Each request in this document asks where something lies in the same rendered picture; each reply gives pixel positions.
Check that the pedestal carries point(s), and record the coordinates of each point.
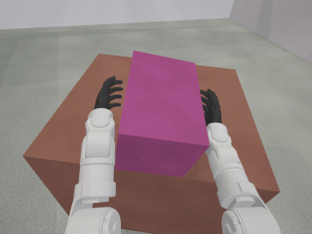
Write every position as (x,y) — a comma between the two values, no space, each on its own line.
(151,203)

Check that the right robot hand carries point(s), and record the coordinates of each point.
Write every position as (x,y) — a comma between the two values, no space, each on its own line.
(212,108)

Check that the left robot upper arm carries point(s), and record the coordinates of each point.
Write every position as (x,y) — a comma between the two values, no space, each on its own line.
(103,220)

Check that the right robot forearm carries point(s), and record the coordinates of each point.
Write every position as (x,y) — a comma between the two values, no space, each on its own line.
(234,188)

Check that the carton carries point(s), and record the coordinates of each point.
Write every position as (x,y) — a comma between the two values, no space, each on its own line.
(162,129)

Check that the left robot forearm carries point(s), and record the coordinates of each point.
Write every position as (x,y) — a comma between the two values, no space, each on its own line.
(97,160)

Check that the right robot upper arm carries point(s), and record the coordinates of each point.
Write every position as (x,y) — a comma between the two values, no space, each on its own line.
(249,220)

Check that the left robot hand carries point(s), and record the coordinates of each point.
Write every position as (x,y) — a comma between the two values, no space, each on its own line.
(104,98)

